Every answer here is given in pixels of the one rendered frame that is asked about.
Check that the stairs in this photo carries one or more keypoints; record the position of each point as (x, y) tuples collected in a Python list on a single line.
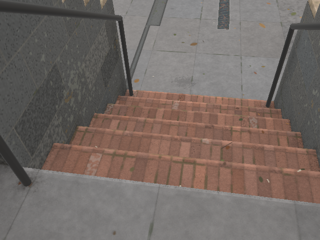
[(224, 144)]

